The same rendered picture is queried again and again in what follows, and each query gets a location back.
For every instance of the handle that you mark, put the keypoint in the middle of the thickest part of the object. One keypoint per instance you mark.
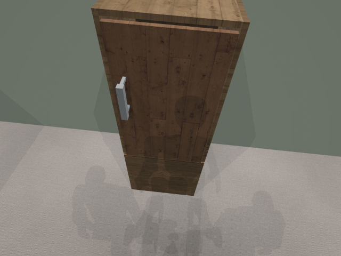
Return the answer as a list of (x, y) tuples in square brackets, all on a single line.
[(122, 101)]

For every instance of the cupboard door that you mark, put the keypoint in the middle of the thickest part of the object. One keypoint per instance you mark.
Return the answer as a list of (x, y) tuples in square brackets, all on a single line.
[(174, 80)]

